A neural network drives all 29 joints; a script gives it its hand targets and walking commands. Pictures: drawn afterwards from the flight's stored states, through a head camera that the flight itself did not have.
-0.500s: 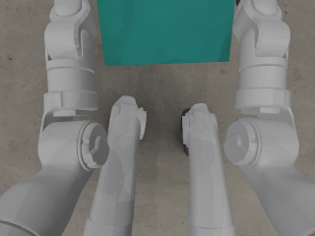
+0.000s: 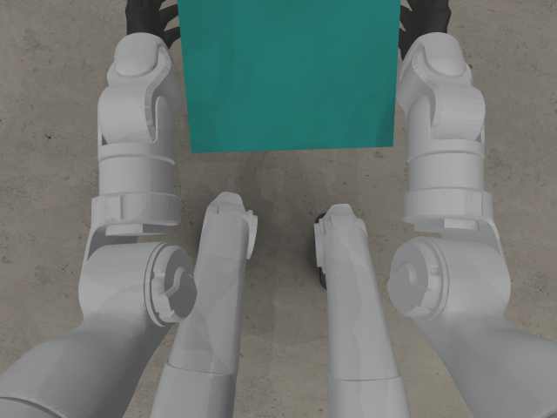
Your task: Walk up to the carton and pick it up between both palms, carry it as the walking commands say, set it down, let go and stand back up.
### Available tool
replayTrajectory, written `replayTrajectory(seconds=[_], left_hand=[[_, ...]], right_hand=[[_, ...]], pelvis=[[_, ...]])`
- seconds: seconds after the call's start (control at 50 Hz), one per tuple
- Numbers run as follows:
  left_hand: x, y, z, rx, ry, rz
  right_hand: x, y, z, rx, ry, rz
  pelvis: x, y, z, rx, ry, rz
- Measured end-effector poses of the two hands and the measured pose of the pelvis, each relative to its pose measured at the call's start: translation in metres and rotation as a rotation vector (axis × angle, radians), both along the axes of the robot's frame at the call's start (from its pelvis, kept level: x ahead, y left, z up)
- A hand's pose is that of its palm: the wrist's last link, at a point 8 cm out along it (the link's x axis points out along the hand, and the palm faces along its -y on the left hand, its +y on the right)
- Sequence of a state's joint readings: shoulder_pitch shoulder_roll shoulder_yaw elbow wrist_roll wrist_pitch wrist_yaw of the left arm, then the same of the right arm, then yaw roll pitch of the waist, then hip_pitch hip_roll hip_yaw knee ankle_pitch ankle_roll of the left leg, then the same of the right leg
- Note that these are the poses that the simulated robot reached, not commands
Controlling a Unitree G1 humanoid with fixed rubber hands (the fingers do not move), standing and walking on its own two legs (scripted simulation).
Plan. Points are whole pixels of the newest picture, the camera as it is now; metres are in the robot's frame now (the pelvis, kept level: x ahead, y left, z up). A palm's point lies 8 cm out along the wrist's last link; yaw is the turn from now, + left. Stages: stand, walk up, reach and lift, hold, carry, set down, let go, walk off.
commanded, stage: reach and lift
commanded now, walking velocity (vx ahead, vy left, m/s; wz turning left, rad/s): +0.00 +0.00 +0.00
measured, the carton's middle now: (286, 58) +0.51 +0.03 -0.15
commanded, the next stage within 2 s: none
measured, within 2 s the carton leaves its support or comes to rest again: neither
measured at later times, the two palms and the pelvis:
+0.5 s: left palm out of the picture +0.47 +0.17 +0.05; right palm (510, 2) +0.50 -0.12 +0.05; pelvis +0.07 +0.00 +0.08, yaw +0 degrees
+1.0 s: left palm out of the picture +0.45 +0.17 +0.10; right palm out of the picture +0.48 -0.12 +0.10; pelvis +0.12 +0.00 +0.15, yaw -1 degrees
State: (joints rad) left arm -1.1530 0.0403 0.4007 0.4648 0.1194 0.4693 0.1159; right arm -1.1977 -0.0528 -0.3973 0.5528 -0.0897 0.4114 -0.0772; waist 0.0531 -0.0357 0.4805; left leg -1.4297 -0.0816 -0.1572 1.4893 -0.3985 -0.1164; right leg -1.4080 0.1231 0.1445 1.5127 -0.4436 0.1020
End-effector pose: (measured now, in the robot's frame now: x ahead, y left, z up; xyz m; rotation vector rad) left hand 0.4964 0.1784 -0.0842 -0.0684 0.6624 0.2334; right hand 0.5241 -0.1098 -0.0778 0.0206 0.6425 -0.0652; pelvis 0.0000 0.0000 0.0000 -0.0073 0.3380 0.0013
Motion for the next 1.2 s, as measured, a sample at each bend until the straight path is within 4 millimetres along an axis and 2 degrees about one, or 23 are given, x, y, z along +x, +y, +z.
replayTrajectory(seconds=[0.16, 0.28, 0.42, 0.5, 0.6, 0.74, 0.82, 0.9, 1.04, 1.2], left_hand=[[-0.007, -0.002, 0.032, 0.005, 0.015, 0.003], [-0.015, -0.001, 0.065, 0.013, 0.063, -0.008], [-0.022, -0.006, 0.113, 0.022, 0.092, -0.023], [-0.022, -0.008, 0.133, 0.034, 0.104, -0.028], [-0.019, -0.009, 0.147, 0.045, 0.099, -0.032], [-0.021, -0.009, 0.152, 0.028, 0.085, -0.032], [-0.029, -0.010, 0.156, 0.016, 0.094, -0.029], [-0.038, -0.009, 0.168, 0.007, 0.077, -0.016], [-0.045, -0.009, 0.194, 0.010, 0.063, -0.013], [-0.050, -0.011, 0.221, 0.009, 0.054, -0.028]], right_hand=[[-0.007, -0.001, 0.031, -0.001, 0.014, 0.005], [-0.014, -0.001, 0.062, -0.010, 0.062, 0.013], [-0.026, -0.006, 0.107, -0.024, 0.089, 0.018], [-0.026, -0.008, 0.125, -0.019, 0.100, 0.017], [-0.024, -0.009, 0.136, -0.022, 0.095, 0.021], [-0.028, -0.010, 0.143, -0.018, 0.083, 0.002], [-0.037, -0.010, 0.149, -0.001, 0.095, -0.017], [-0.044, -0.010, 0.162, 0.018, 0.080, -0.024], [-0.049, -0.009, 0.190, -0.002, 0.064, -0.008], [-0.056, -0.012, 0.218, -0.014, 0.054, -0.011]], pelvis=[[0.011, 0.000, 0.017, -0.001, 0.032, 0.000], [0.032, 0.000, 0.030, 0.001, 0.165, 0.003], [0.058, -0.001, 0.062, 0.009, 0.181, 0.000], [0.070, -0.001, 0.080, 0.016, 0.164, -0.005], [0.083, -0.002, 0.101, 0.019, 0.166, -0.014], [0.104, -0.002, 0.120, 0.016, 0.192, -0.016], [0.114, -0.001, 0.132, 0.015, 0.194, -0.018], [0.122, -0.001, 0.142, 0.011, 0.176, -0.016], [0.125, -0.002, 0.158, 0.013, 0.108, -0.017], [0.120, -0.002, 0.172, 0.010, 0.013, -0.014]])
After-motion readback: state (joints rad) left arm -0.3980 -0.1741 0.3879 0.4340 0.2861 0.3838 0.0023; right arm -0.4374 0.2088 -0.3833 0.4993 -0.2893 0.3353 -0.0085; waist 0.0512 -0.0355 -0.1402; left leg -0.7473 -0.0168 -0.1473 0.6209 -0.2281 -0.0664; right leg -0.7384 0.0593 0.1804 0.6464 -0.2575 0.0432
